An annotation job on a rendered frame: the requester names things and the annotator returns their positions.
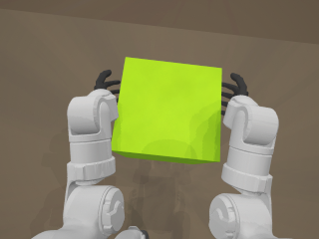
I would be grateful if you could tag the left robot thigh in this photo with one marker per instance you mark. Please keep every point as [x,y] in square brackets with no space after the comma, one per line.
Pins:
[131,234]

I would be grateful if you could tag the robot right forearm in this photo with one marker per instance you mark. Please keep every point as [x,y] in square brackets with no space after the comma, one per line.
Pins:
[251,145]

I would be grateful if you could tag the left robot upper arm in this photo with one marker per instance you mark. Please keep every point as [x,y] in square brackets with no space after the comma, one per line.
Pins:
[91,212]

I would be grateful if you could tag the carton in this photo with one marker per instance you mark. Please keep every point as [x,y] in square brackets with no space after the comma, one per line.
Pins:
[168,112]

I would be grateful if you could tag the robot left shin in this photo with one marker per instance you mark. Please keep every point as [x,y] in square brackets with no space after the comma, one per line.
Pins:
[134,228]

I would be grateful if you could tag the right robot upper arm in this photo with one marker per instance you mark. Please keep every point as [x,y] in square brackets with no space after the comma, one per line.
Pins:
[239,216]

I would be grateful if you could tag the robot left forearm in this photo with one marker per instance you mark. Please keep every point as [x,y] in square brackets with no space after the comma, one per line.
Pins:
[90,132]

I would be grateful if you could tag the left robot hand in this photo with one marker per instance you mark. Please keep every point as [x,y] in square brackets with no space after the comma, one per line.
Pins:
[102,85]

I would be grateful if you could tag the right robot hand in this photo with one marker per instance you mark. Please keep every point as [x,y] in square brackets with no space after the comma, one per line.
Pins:
[239,90]

